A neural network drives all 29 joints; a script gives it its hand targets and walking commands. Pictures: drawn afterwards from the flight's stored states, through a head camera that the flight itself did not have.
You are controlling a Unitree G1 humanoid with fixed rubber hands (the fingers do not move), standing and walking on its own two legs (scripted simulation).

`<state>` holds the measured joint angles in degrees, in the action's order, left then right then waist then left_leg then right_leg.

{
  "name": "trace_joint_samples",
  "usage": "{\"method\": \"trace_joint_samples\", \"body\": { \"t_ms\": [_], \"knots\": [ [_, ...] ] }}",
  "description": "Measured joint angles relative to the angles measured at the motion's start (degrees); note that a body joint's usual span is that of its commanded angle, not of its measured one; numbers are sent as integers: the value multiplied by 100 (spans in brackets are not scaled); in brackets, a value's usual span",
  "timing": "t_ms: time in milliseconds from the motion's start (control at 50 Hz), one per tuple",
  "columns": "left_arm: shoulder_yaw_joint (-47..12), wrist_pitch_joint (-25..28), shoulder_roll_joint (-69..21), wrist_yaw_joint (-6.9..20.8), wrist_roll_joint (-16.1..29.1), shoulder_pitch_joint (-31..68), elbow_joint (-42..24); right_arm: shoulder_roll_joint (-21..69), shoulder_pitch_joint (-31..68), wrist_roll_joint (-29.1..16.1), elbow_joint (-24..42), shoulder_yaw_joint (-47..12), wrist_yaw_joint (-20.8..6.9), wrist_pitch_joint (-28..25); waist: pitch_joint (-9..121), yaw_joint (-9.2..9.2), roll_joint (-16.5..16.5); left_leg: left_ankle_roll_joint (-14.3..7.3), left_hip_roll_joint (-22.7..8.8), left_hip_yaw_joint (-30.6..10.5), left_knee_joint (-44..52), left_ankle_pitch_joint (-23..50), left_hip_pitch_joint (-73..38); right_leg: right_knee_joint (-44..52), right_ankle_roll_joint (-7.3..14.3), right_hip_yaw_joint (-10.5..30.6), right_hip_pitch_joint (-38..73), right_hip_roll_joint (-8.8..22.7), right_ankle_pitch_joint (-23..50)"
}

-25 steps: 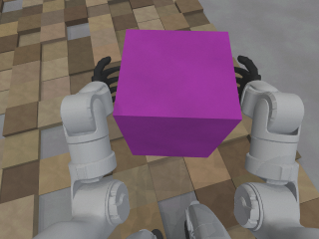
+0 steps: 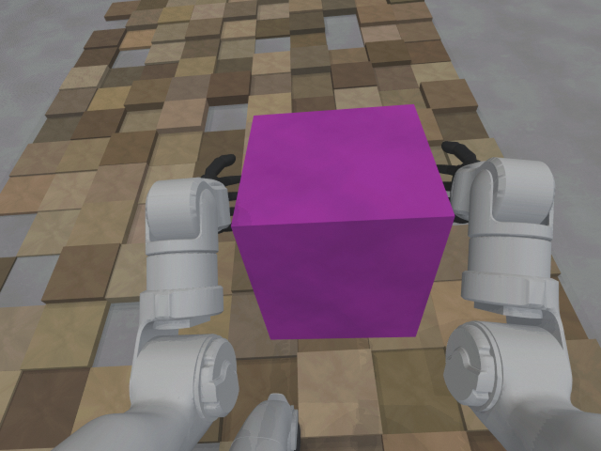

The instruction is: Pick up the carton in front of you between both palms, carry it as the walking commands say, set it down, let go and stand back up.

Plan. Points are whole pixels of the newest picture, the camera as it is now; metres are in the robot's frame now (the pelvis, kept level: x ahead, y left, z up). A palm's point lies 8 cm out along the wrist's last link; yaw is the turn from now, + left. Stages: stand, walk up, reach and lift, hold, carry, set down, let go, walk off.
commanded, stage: carry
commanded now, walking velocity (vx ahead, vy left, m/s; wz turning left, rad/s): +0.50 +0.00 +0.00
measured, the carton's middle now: (337, 230) +0.39 +0.02 +0.05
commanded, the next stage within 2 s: none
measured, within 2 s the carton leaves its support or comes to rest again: neither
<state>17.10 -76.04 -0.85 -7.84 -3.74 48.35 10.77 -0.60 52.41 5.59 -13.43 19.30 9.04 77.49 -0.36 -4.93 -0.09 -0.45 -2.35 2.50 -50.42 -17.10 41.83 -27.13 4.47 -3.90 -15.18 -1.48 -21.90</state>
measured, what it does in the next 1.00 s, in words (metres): climbs: left foot 0.04 m higher, then right foot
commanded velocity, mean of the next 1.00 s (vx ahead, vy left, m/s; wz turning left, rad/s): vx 0.50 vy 0.00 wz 0.00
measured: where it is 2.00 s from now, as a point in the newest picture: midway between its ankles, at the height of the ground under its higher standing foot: (335, 168)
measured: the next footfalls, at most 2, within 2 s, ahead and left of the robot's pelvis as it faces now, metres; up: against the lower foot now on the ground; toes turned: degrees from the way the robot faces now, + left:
left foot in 0.06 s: +0.20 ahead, +0.13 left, +0.04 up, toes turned +6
right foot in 0.38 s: +0.38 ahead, -0.07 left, +0.04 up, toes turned -3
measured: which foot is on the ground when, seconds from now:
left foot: up 0.00-0.04, down 0.06-0.40, up 0.42-0.70, down 0.72-1.00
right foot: down 0.00-0.14, up 0.16-0.36, down 0.38-0.76, up 0.78-1.00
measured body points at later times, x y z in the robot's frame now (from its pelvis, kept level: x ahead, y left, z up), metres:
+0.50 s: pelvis +0.31 +0.03 +0.04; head +0.41 +0.03 +0.47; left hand +0.71 +0.18 +0.17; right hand +0.72 -0.13 +0.17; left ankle +0.22 +0.15 -0.62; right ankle +0.34 -0.07 -0.69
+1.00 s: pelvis +0.62 +0.10 +0.03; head +0.67 +0.13 +0.48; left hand +0.99 +0.25 +0.11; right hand +0.98 -0.06 +0.12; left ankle +0.60 +0.15 -0.71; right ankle +0.65 -0.06 -0.63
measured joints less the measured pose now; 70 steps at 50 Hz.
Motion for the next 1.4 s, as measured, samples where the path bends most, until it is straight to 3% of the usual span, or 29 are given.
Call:
{"method": "trace_joint_samples", "body": {
  "t_ms": [60, 100, 140, 180, 220, 280, 340, 380, 400, 460, 500, 540, 580, 640, 720, 740, 780, 800, 820, 880, 980, 1060, 1140, 1200, 1220, 1280, 1300, 1340, 1400],
  "knots": [
    [-83, 242, -80, 1, 5, -334, -208, 121, -410, -22, 313, -61, -18, -218, -46, 84, 109, 16, 103, 214, 892, 232, -375, -32, -120, 2, 359, 136, 74],
    [-100, 397, -38, 2, 50, -487, -355, 210, -601, -47, 433, -174, -29, -457, -141, 222, 393, 406, 309, 424, 1152, -143, -755, -427, -189, 61, 371, 434, -119],
    [-36, 494, 47, 6, 120, -615, -556, 315, -693, -43, 458, -339, -32, -711, -281, 448, 522, 647, 485, 578, 1524, -283, -1145, -1624, -346, 250, -86, 626, 608],
    [55, 602, 67, 29, 162, -685, -767, 352, -809, -48, 628, -540, -32, -891, -437, 690, 336, 950, 497, 553, 1750, -45, -1357, -3187, -487, 592, -826, 398, -121],
    [142, 669, -3, 75, 120, -733, -1025, 348, -1019, -144, 937, -704, 3, -1012, -615, 855, 112, 1052, 464, 511, 1986, 225, -1613, -3877, -403, 734, -1480, 229, -735],
    [163, 714, -160, 138, 40, -794, -1465, 346, -1322, -327, 1548, -789, 136, -1064, -804, 1049, -150, 1041, 360, 457, 2346, 84, -2088, -3023, -346, 614, -2050, 238, -693],
    [71, 745, -310, 217, 10, -876, -1914, 330, -1435, -479, 2075, -694, 181, -1033, -865, 1153, -189, 1173, 293, 432, 2493, -245, -2580, -1302, -327, 423, -2037, 281, 256],
    [-38, 762, -392, 218, -64, -875, -2127, 254, -1389, -581, 2315, -605, 182, -959, -855, 1083, -153, 1249, 245, 425, 2172, -537, -2818, -559, -189, 173, -1695, 255, 1185],
    [-100, 796, -444, 218, -117, -845, -2175, 164, -1324, -645, 2399, -560, 179, -900, -852, 1003, -238, 1107, 158, 335, 1762, -752, -2811, -550, -151, 87, -1531, 195, 1553],
    [-249, 736, -407, 175, -221, -658, -2188, -27, -972, -765, 2300, -432, 142, -754, -753, 683, -242, 359, 229, -196, -485, -1302, -2073, -798, -134, 1, -1246, 87, 976],
    [-303, 582, -323, 82, -181, -553, -2107, -72, -744, -717, 2121, -375, 98, -597, -628, 439, -128, 52, 277, -311, -1312, -1373, -1507, -675, -167, 15, -997, 88, 734],
    [-294, 401, -223, 20, -76, -449, -1990, -64, -552, -603, 1938, -315, 44, -431, -500, 184, -4, -73, 244, -287, -1334, -1297, -1016, -451, -222, 43, -710, 125, 645],
    [-260, 250, -114, -25, 36, -334, -1802, -21, -387, -428, 1735, -264, -18, -295, -380, -47, 76, -81, 200, -248, -731, -941, -678, -226, -231, 69, -382, 173, 531],
    [-227, 121, 41, -62, 164, -111, -1329, 46, -205, -133, 1392, -187, -102, -158, -165, -266, 78, -69, 158, -196, 731, 324, -548, -21, -342, 53, 144, 218, 249],
    [-290, 127, 234, -62, 271, 241, -422, 42, -74, 101, 838, -45, -262, -103, 181, -261, 7, -197, 115, 8, 2283, 1982, -1080, -380, -564, -14, 814, 213, -548],
    [-324, 149, 310, -61, 303, 322, -185, 47, -53, 146, 662, -33, -284, -143, 245, -193, 93, -505, 196, 97, 2259, 1420, -1300, -787, -583, 17, 831, 300, -817],
    [-345, 205, 450, -46, 351, 477, 253, 53, 40, 214, 272, -30, -306, -245, 289, -50, 181, -1371, 335, 135, 1973, 93, -1492, -2113, -542, 209, 432, 357, -962],
    [-360, 234, 491, -41, 362, 513, 444, 64, 20, 229, 125, -31, -311, -295, 275, 41, 214, -1582, 380, 142, 1808, -182, -1503, -2767, -537, 316, 140, 335, -982],
    [-378, 238, 496, -41, 358, 505, 586, 76, -49, 228, 35, -30, -314, -310, 261, 130, 203, -1609, 373, 146, 1775, -121, -1550, -3317, -542, 365, -168, 286, -895],
    [-442, 144, 389, -43, 261, 289, 635, 147, -447, 173, 99, -31, -315, -268, 168, 337, 251, -1526, 420, 124, 1964, -227, -1830, -4080, -607, 361, -1080, 309, -360],
    [-396, 115, -30, -45, -20, -437, -135, 394, -1296, 92, 809, -34, -313, -377, 11, 574, 249, -1501, 423, 70, 2623, -289, -2432, -3703, -701, 234, -2234, 411, 276],
    [-346, 316, -502, -17, -224, -1374, -1091, 716, -2259, 38, 1633, -115, -322, -679, 52, 627, 225, -1501, 399, 58, 3084, -448, -3022, -2505, -709, 89, -2540, 406, 890],
    [-479, 530, -803, 101, -313, -2421, -2142, 1011, -3184, 10, 2439, -375, -352, -972, 170, 603, 281, -1496, 443, 153, 3164, -704, -3615, -715, -646, -170, -2146, 364, 2021],
    [-670, 625, -887, 147, -314, -3031, -2635, 961, -3685, -21, 2818, -705, -389, -1026, 285, 583, 321, -1480, 461, 259, 2233, -706, -3759, 366, -505, -444, -1293, 336, 2557],
    [-787, 645, -850, 157, -307, -3134, -2669, 912, -3772, -28, 2892, -769, -394, -1005, 367, 576, 258, -1377, 370, 334, 1527, -810, -3608, 488, -273, -530, -990, 294, 2107],
    [-905, 746, -802, 198, -324, -3263, -2552, 776, -3796, -5, 2841, -895, -399, -939, 535, 503, -42, -662, 270, 33, -492, -877, -2691, 225, 752, -652, -737, 82, 1143],
    [-915, 734, -788, 203, -316, -3322, -2518, 766, -3815, 18, 2802, -930, -399, -895, 598, 492, -76, -488, 239, 10, -815, -753, -2393, 282, 973, -655, -603, 49, 1007],
    [-918, 688, -761, 208, -295, -3435, -2470, 758, -3839, 65, 2715, -999, -399, -802, 708, 464, -139, -205, 88, 29, -1063, -429, -1843, 502, 1074, -672, -299, -7, 942],
    [-883, 636, -742, 209, -267, -3512, -2425, 724, -3828, 107, 2613, -1100, -396, -709, 852, 426, -161, 87, -199, 78, -972, 81, -1124, 909, 1041, -648, 188, -78, 868]
  ]
}}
